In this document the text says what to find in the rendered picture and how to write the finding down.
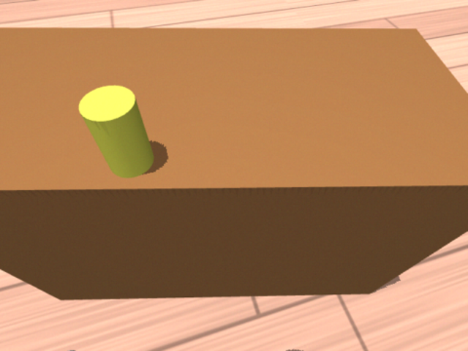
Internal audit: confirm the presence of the can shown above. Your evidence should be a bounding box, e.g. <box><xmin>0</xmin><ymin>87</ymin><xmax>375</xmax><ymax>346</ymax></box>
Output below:
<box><xmin>79</xmin><ymin>86</ymin><xmax>154</xmax><ymax>178</ymax></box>

